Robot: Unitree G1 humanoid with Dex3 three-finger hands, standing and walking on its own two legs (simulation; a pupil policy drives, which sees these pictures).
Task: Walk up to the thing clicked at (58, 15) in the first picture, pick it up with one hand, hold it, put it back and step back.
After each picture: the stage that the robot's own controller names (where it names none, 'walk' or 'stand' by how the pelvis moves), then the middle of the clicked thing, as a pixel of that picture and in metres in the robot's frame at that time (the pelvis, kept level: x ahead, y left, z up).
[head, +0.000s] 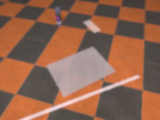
stand; (58, 16) +1.86 +0.30 -0.65
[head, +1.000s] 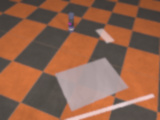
walk; (71, 22) +1.74 +0.13 -0.63
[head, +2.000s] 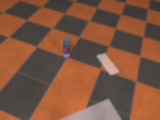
walk; (66, 48) +1.18 +0.11 -0.65
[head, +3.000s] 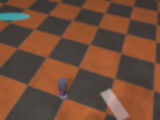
walk; (62, 89) +0.72 +0.14 -0.64
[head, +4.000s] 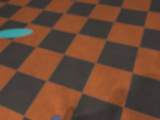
walk; out of the picture +0.42 +0.24 -0.63
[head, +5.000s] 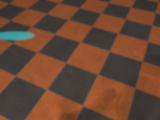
stand; out of the picture +0.34 +0.18 -0.65
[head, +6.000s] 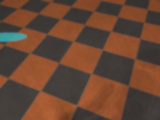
stand; out of the picture +0.32 +0.21 -0.66
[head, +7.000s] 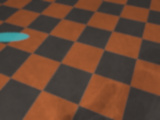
stand; out of the picture +0.33 +0.21 -0.66
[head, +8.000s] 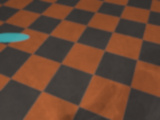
stand; out of the picture +0.32 +0.21 -0.66
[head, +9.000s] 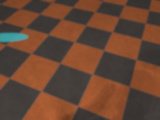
go down; out of the picture +0.32 +0.21 -0.66
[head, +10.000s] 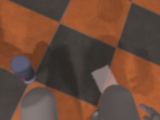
go down; (25, 71) +0.41 +0.22 -0.30
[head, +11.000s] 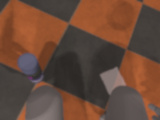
go down; (33, 70) +0.41 +0.22 -0.27
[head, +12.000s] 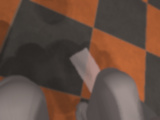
close in; out of the picture +0.39 +0.26 -0.16
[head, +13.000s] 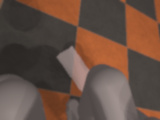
close; out of the picture +0.39 +0.27 -0.15
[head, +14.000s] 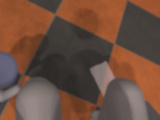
lift; (4, 76) +0.32 +0.25 -0.06
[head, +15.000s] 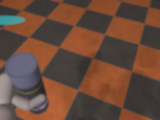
hold; (32, 89) +0.31 +0.16 +0.07
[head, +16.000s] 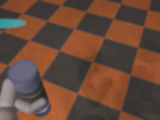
hold; (34, 93) +0.31 +0.17 +0.03
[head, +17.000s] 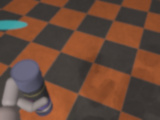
hold; (36, 92) +0.31 +0.16 +0.03
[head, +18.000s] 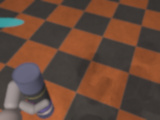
crouch; (37, 94) +0.31 +0.16 +0.01
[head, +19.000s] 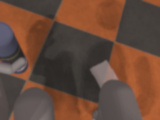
lower; (10, 53) +0.43 +0.20 -0.06
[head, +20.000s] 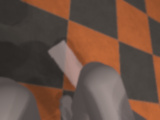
lower; out of the picture +0.41 +0.27 -0.16
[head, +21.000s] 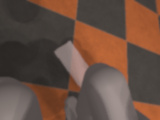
lower; out of the picture +0.40 +0.27 -0.15
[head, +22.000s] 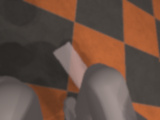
lower; out of the picture +0.40 +0.26 -0.15
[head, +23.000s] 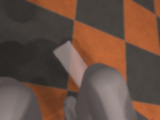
lower; out of the picture +0.39 +0.25 -0.16
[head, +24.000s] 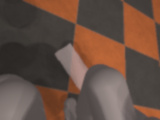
open; out of the picture +0.38 +0.25 -0.15
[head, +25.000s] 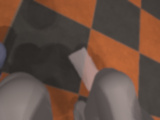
stand; out of the picture +0.36 +0.24 -0.16
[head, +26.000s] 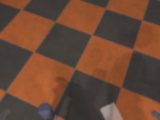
stand; (48, 114) +0.35 +0.20 -0.50
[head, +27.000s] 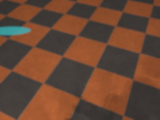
stand; out of the picture +0.34 +0.19 -0.59
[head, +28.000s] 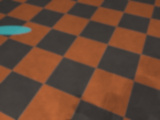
stand; out of the picture +0.32 +0.19 -0.60
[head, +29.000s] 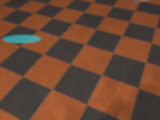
stand; out of the picture +0.35 +0.17 -0.65
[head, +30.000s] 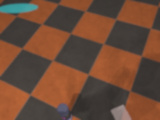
walk; (65, 113) +0.39 +0.19 -0.63
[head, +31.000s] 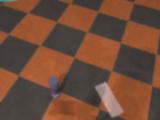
walk; (54, 88) +0.60 +0.17 -0.64
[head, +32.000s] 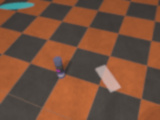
stand; (59, 68) +0.89 +0.27 -0.63
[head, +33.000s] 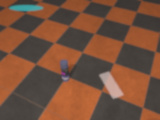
stand; (64, 71) +0.92 +0.19 -0.65
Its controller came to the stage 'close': yes
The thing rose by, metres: 0.68
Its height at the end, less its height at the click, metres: +0.00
